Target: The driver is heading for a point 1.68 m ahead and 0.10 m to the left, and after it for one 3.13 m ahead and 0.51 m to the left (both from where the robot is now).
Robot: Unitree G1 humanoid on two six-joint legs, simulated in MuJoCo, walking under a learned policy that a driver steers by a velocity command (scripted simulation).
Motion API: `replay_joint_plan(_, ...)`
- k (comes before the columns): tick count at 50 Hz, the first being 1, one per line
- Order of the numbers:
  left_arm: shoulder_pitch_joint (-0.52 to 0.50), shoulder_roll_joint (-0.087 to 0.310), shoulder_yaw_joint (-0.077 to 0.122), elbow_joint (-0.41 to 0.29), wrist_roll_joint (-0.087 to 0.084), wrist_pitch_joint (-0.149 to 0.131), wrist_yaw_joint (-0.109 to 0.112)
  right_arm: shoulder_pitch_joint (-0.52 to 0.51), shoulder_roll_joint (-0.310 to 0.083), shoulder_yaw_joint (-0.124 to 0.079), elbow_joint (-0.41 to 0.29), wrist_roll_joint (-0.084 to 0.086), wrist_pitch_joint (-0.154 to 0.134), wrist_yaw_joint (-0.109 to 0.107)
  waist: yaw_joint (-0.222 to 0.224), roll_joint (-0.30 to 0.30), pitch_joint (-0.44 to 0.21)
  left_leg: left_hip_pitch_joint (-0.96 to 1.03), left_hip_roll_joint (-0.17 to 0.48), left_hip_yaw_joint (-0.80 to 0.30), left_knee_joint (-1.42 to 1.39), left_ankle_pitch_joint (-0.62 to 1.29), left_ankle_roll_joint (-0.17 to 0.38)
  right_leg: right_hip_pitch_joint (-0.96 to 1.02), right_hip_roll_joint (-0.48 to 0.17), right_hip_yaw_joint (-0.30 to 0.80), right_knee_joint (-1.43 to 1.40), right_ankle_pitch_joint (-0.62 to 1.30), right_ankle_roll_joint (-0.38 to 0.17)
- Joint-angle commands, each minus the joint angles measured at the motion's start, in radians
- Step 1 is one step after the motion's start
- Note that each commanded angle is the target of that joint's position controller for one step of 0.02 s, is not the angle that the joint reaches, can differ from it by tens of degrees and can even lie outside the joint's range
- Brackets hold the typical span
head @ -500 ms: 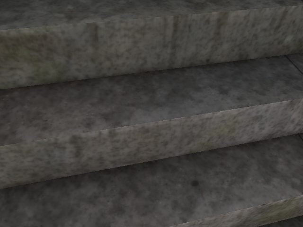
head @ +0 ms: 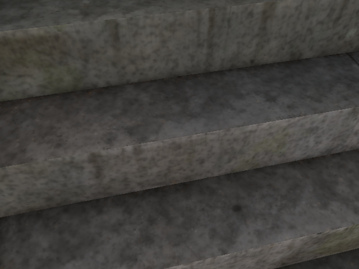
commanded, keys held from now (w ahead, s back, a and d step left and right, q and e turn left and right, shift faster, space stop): no key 1.00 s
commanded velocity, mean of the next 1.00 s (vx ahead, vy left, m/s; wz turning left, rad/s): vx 0.00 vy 0.00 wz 0.00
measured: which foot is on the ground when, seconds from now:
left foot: down 0.00-1.00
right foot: down 0.00-1.00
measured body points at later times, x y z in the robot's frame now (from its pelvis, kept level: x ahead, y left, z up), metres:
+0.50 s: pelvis +0.00 -0.03 +0.00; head +0.02 -0.03 +0.45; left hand +0.07 +0.19 -0.14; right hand -0.01 -0.27 -0.15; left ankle -0.05 +0.15 -0.74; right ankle +0.04 -0.14 -0.74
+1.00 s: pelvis +0.00 -0.03 +0.00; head +0.01 -0.02 +0.45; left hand +0.07 +0.19 -0.15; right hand -0.05 -0.25 -0.15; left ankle -0.05 +0.15 -0.74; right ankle +0.04 -0.14 -0.74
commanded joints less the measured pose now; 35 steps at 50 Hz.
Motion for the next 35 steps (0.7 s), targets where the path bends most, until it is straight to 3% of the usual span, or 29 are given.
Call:
replay_joint_plan(1,0.036,0.059,0.015,-0.041,0.004,-0.006,0.005,0.050,-0.082,-0.012,-0.020,-0.005,-0.010,0.002,-0.002,0.036,0.020,-0.096,0.076,-0.054,-0.058,0.221,0.104,0.067,-0.017,0.075,-0.083,0.014,-0.051)
replay_joint_plan(3,0.029,0.059,0.015,-0.038,-0.004,-0.006,0.017,0.062,-0.092,-0.018,-0.011,0.000,-0.008,-0.013,-0.012,0.015,0.027,-0.110,0.076,-0.055,-0.076,0.144,0.093,0.071,-0.022,0.075,-0.104,-0.008,-0.051)
replay_joint_plan(5,0.021,0.057,0.014,-0.038,-0.001,-0.010,0.020,0.062,-0.091,-0.018,-0.005,0.003,-0.007,-0.022,-0.011,0.012,0.030,-0.115,0.079,-0.054,-0.080,0.137,0.087,0.074,-0.018,0.077,-0.112,-0.004,-0.050)
replay_joint_plan(9,0.020,0.059,0.015,-0.038,0.000,-0.013,0.019,0.079,-0.098,-0.022,0.013,0.007,-0.016,-0.020,-0.011,0.007,0.007,-0.110,0.088,-0.051,-0.086,0.167,0.078,0.109,-0.013,0.079,-0.118,0.052,-0.059)
replay_joint_plan(10,0.014,0.066,0.017,-0.047,-0.001,-0.012,0.025,0.081,-0.117,-0.029,0.018,0.002,-0.019,-0.022,-0.017,-0.008,0.016,-0.126,0.088,-0.050,-0.088,0.150,0.067,0.120,-0.010,0.083,-0.119,0.070,-0.063)
replay_joint_plan(11,0.024,0.065,0.012,-0.043,0.011,-0.015,0.023,0.099,-0.105,-0.026,0.027,-0.009,-0.017,-0.026,-0.021,-0.009,-0.015,-0.116,0.085,-0.036,-0.076,0.143,0.065,0.130,-0.011,0.081,-0.110,0.072,-0.063)
replay_joint_plan(20,0.008,0.049,0.003,-0.061,0.007,-0.014,0.016,0.133,-0.092,-0.023,0.065,-0.003,-0.014,-0.030,-0.023,0.009,-0.005,-0.144,0.094,-0.030,-0.071,0.130,0.049,0.135,-0.004,0.084,-0.114,0.061,-0.074)
replay_joint_plan(21,0.019,0.046,-0.002,-0.054,0.001,-0.025,0.007,0.147,-0.110,-0.030,0.071,-0.011,-0.012,-0.034,-0.028,0.021,-0.006,-0.138,0.098,-0.026,-0.061,0.113,0.039,0.124,-0.013,0.085,-0.126,0.076,-0.080)
replay_joint_plan(25,-0.005,0.045,-0.007,-0.045,-0.002,-0.043,-0.018,0.189,-0.088,-0.025,0.082,-0.009,0.007,-0.050,-0.052,0.003,0.001,-0.132,0.103,-0.029,-0.057,0.091,0.038,0.108,-0.013,0.074,-0.129,0.094,-0.076)
replay_joint_plan(35,-0.019,0.051,-0.012,-0.050,-0.002,-0.041,-0.020,0.219,-0.073,-0.022,0.102,-0.007,0.006,-0.050,-0.051,0.023,0.014,-0.159,0.106,-0.034,-0.057,0.082,0.036,0.109,-0.011,0.069,-0.133,0.023,-0.075)
Velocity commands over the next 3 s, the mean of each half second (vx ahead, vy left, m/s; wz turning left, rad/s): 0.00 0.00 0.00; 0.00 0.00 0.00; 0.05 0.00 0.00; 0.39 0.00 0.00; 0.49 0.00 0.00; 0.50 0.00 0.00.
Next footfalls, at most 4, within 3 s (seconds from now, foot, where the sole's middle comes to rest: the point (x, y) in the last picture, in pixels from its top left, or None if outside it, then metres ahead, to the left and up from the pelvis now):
2.06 left None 0.24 0.16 -0.56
2.50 right None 0.15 -0.09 -0.58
2.82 left None -0.11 0.07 -0.78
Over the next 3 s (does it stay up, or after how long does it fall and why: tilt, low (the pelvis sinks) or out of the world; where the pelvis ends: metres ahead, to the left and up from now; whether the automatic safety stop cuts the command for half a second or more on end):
stays up -0.07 -0.02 -0.05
